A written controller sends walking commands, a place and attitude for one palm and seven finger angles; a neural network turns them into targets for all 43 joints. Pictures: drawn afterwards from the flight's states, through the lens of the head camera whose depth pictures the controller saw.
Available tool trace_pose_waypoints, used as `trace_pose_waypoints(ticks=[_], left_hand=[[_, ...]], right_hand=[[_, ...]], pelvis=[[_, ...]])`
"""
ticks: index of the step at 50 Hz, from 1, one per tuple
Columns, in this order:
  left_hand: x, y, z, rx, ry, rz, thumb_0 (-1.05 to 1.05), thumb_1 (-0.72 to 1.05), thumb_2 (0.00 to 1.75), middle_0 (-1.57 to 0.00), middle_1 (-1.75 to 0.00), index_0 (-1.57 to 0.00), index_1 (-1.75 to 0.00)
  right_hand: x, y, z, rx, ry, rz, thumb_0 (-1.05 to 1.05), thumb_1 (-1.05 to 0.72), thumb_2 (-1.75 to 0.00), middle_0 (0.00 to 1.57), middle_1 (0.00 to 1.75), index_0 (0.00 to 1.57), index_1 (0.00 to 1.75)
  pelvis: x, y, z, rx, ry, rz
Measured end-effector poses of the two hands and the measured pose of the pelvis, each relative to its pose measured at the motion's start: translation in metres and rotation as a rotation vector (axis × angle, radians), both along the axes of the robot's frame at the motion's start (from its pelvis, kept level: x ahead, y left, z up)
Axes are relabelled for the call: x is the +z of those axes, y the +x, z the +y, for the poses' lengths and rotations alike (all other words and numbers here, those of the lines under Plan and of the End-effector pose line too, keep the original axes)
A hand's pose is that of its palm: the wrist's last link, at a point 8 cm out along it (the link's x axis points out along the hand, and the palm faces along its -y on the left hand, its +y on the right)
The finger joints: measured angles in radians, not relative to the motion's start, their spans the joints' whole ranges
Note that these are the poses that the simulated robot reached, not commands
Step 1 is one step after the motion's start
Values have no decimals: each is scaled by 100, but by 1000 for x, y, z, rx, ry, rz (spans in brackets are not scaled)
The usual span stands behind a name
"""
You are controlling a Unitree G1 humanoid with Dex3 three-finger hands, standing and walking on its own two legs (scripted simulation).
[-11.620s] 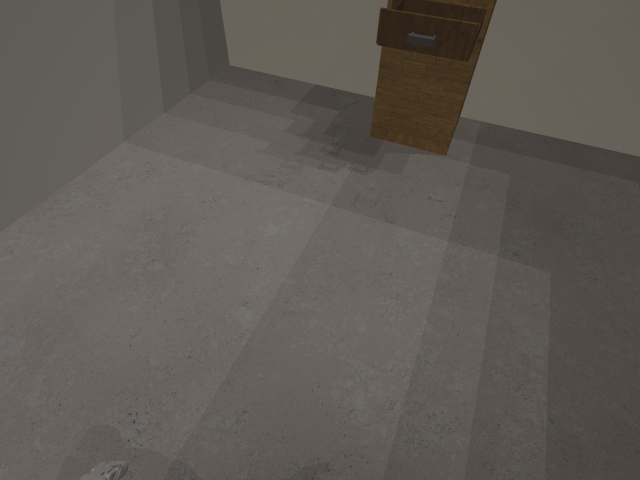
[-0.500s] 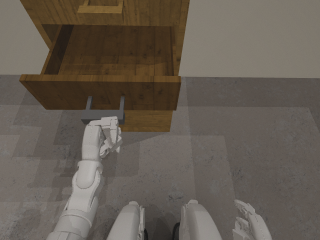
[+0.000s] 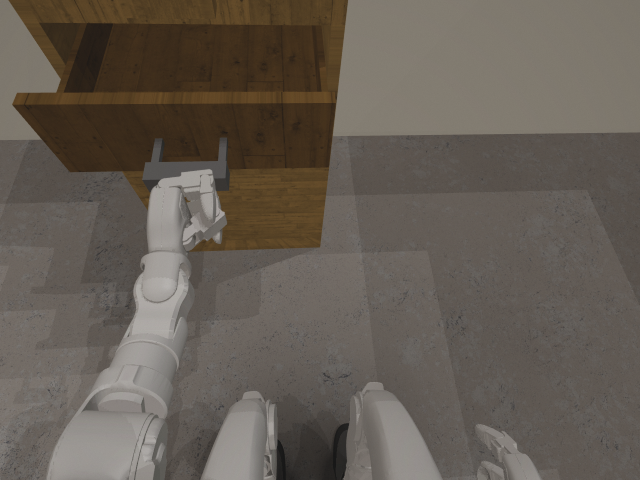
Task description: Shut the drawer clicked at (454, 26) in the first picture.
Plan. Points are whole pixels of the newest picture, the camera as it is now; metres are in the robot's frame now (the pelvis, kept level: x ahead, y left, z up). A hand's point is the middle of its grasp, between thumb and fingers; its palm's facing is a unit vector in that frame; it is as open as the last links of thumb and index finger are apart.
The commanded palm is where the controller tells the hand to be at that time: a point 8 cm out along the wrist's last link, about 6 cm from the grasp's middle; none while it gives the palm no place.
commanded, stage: push the drawer shut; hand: left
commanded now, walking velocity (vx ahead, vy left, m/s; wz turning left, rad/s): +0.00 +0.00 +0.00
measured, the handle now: (189, 161) +0.52 +0.16 +0.02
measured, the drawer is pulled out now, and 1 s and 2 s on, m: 0.15 0.02 0.00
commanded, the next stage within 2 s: pull the fist back off the drawer in 1.42 s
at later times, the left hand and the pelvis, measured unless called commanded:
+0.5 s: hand (219, 168) +0.51 +0.12 +0.02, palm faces +0.02 -1.00 -0.03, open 2.8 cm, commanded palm +0.50 +0.17 +0.03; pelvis +0.01 +0.01 -0.01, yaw -1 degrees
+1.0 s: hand (222, 136) +0.56 +0.12 +0.02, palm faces +0.04 -1.00 -0.03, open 2.9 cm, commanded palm +0.56 +0.16 +0.03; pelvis +0.01 +0.01 -0.01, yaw -2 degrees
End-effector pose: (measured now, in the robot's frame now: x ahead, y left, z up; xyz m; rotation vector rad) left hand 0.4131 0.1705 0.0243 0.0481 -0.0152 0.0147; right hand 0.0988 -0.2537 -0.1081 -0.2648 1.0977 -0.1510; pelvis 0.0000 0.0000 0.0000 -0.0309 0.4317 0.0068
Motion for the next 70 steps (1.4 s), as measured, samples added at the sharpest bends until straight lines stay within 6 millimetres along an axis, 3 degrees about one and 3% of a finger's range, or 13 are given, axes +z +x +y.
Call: trace_pose_waypoints(ticks=[15, 41, 59, 70], left_hand=[[0, 46, 5, 7, -12, -1, -4, 77, 94, -140, -160, -140, -160], [0, 104, 7, 15, -22, 8, -3, 76, 93, -140, -160, -140, -160], [3, 148, 3, 26, -16, 22, -1, 79, 96, -140, -160, -140, -160], [0, 150, 8, 25, -13, 28, -6, 70, 101, -140, -160, -140, -160]], right_hand=[[-4, -48, 0, -61, -8, 144, 1, -90, -89, 20, 30, 20, 30], [-5, -69, 7, -94, -16, 267, 1, -90, -89, 20, 30, 20, 30], [-4, -111, 6, -135, -29, 383, 0, -90, -89, 20, 30, 20, 30], [-4, -131, 8, -141, -38, 412, 0, -90, -89, 20, 30, 20, 30]], pelvis=[[-3, 3, 6, -16, -5, 40], [-9, 10, 11, -18, -28, 95], [-18, 6, 8, -20, -43, 140], [-24, -2, 6, -15, -51, 150]])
